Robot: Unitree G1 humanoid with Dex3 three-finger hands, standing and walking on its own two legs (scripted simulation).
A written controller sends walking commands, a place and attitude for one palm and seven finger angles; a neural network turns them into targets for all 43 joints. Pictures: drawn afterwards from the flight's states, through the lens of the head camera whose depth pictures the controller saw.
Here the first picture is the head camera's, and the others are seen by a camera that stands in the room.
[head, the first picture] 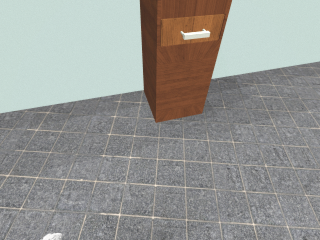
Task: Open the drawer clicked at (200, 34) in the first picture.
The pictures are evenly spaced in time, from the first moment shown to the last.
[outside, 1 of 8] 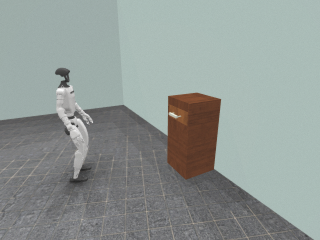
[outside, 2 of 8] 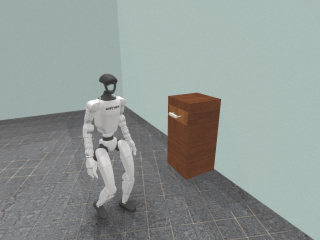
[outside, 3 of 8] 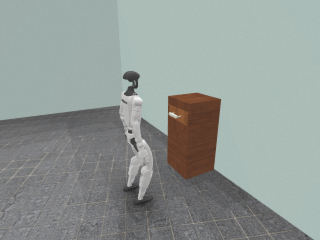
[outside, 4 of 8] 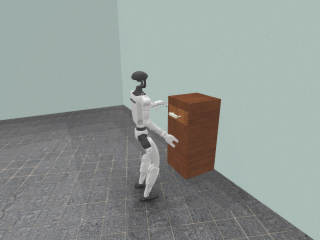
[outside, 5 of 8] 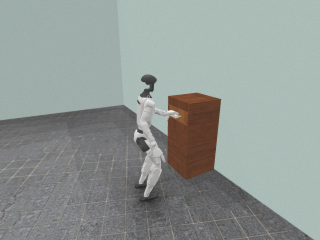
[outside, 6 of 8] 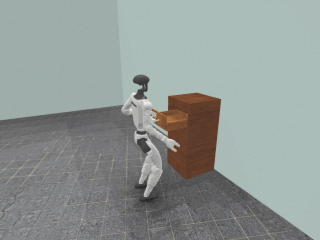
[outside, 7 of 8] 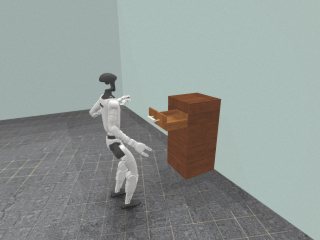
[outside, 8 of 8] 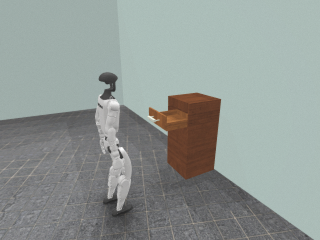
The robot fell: no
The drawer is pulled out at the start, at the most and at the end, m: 0.00 0.28 0.28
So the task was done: yes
